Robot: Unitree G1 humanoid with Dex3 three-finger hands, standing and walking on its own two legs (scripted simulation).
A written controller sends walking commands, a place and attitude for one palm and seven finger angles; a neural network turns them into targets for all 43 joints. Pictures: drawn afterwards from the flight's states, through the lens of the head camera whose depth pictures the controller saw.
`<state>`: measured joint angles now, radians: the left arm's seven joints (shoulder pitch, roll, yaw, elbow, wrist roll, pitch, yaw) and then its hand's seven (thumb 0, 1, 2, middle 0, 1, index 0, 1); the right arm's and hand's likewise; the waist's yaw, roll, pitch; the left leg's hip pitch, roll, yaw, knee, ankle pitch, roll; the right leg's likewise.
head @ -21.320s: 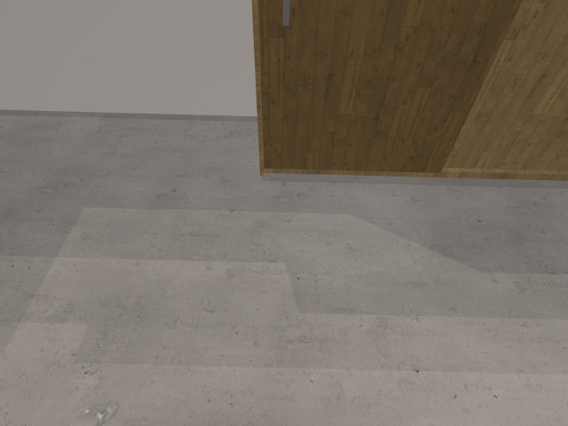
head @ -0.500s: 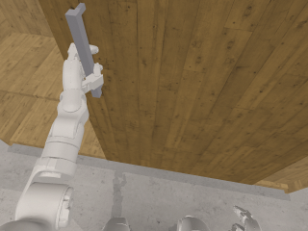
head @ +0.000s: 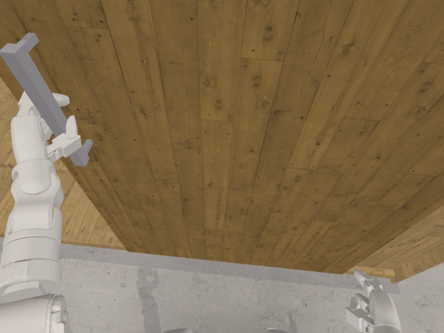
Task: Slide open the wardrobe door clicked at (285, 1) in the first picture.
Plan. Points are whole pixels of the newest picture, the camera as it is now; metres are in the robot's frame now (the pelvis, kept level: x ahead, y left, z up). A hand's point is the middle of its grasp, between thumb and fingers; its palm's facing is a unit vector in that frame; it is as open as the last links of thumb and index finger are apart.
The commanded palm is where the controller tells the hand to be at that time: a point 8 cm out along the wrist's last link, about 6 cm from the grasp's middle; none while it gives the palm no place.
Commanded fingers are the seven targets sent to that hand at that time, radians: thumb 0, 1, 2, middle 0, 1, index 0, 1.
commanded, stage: stop walking and hold the door there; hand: left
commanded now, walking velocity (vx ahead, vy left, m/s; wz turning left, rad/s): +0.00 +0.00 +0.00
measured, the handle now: (59, 109) +0.43 +0.33 +0.14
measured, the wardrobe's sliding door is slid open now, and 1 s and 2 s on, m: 0.67 0.67 0.67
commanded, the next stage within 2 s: none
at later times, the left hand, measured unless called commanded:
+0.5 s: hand (72, 134) +0.39 +0.29 +0.13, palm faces +0.50 -0.84 -0.22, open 6.2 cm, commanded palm +0.35 +0.33 +0.11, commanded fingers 0.00 0.90 0.90 -0.45 -1.40 -0.45 -1.40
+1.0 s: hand (71, 134) +0.39 +0.29 +0.13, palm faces +0.46 -0.85 -0.23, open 6.1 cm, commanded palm +0.35 +0.33 +0.11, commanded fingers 0.00 0.90 0.90 -0.45 -1.40 -0.45 -1.40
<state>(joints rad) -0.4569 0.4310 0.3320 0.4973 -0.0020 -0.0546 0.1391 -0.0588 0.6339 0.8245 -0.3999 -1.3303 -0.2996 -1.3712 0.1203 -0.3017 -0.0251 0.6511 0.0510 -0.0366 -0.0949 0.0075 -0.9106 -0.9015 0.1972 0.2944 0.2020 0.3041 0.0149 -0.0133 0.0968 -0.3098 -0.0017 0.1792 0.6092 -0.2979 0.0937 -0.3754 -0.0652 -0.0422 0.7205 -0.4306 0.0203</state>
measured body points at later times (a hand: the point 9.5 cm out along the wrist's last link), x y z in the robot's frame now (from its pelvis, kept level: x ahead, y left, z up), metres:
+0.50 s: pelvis -0.03 -0.02 +0.01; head -0.02 -0.01 +0.46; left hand +0.36 +0.33 +0.14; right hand +0.03 -0.32 -0.09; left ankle +0.02 +0.06 -0.73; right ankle -0.03 -0.13 -0.73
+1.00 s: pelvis -0.03 -0.01 +0.01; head -0.03 -0.01 +0.46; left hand +0.36 +0.34 +0.14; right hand +0.03 -0.29 -0.10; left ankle +0.02 +0.06 -0.73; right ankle -0.03 -0.13 -0.73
